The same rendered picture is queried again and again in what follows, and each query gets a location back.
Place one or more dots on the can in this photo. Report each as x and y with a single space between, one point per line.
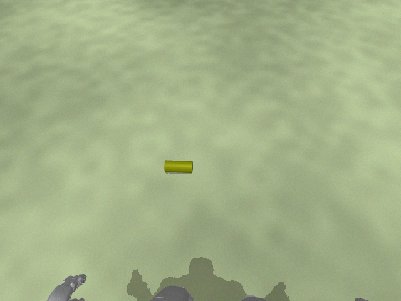
178 166

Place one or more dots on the left robot hand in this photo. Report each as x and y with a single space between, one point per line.
64 291

